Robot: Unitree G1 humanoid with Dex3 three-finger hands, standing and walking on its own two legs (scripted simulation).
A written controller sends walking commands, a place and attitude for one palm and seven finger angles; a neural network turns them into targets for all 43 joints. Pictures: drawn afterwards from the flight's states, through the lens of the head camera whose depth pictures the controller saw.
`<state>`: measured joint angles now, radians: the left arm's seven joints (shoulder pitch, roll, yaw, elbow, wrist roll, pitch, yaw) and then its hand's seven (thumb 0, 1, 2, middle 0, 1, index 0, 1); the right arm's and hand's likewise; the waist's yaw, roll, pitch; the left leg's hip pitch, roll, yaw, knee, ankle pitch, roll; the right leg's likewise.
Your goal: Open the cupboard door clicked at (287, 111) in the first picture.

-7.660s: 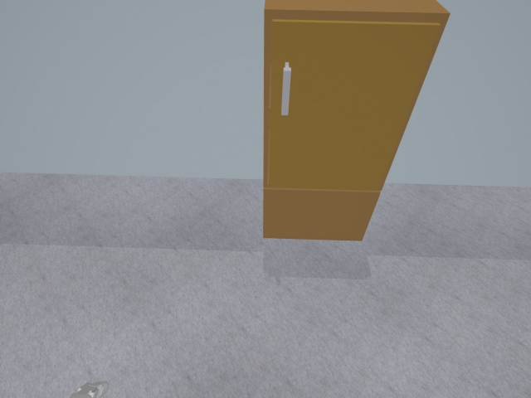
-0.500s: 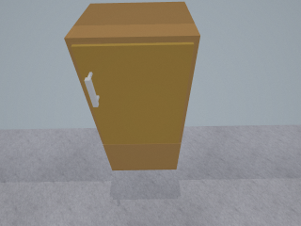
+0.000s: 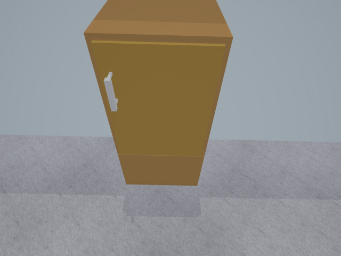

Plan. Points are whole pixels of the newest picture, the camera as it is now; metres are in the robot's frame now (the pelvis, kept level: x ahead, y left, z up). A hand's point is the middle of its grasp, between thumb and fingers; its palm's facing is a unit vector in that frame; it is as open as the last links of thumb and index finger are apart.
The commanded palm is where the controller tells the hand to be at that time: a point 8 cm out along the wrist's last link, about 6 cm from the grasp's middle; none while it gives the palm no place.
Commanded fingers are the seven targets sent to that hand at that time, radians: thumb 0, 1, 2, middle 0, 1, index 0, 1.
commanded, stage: come to a stop and stand still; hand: left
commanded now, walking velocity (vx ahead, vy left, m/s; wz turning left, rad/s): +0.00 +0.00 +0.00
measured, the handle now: (112, 91) +0.64 +0.26 +0.02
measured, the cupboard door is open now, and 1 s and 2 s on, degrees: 0 0 0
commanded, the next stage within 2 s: look again from close up in 0.88 s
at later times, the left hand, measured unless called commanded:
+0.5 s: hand out of the picture +0.00 +0.18 -0.18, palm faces +0.05 -0.99 -0.15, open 7.3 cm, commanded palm none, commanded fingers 0.00 0.90 0.90 -0.20 -0.30 -0.20 -0.30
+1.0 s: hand out of the picture +0.03 +0.19 -0.18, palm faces +0.03 -0.99 -0.17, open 7.3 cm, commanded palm none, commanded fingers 0.00 0.90 0.90 -0.20 -0.30 -0.20 -0.30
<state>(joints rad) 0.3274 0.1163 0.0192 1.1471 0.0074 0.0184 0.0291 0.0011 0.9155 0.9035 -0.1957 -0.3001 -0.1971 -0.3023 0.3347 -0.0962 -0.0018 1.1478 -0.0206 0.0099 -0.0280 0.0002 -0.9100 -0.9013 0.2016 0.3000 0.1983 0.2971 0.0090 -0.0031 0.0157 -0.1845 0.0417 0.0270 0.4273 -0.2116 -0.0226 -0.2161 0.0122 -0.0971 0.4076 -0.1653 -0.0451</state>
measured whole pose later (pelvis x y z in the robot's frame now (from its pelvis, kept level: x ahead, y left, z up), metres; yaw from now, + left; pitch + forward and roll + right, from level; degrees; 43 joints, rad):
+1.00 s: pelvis +0.04 +0.03 +0.00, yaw +0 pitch -1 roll +0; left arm 0.29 0.13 0.00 1.14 0.01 -0.02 0.04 0.00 0.91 0.90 -0.20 -0.30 -0.20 -0.30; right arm 0.29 -0.13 0.01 1.14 -0.01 -0.03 -0.03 0.00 -0.91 -0.90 0.20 0.30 0.20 0.30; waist 0.01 0.00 0.03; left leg -0.13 0.01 0.05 0.41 -0.27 0.01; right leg -0.17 -0.02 -0.08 0.40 -0.22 0.00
